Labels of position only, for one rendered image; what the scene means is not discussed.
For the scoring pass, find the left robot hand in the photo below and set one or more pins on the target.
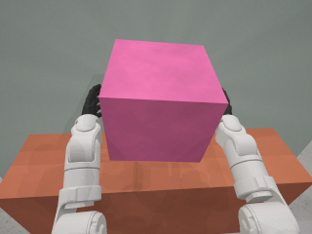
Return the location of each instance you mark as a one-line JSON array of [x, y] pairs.
[[91, 105]]

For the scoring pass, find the pedestal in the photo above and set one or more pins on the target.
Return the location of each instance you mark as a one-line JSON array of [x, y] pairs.
[[145, 197]]

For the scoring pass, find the right robot hand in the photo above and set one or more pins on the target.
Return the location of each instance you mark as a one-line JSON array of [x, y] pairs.
[[228, 110]]

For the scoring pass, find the carton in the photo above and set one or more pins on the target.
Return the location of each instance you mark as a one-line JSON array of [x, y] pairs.
[[159, 102]]

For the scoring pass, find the right robot upper arm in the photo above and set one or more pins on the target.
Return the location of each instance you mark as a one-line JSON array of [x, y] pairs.
[[266, 218]]

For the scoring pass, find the right robot forearm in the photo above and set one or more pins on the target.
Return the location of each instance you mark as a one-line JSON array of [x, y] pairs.
[[252, 181]]

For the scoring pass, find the left robot forearm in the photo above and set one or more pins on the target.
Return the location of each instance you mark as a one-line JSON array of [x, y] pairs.
[[81, 167]]

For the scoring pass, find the left robot upper arm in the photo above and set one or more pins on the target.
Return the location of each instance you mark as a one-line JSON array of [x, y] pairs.
[[91, 222]]

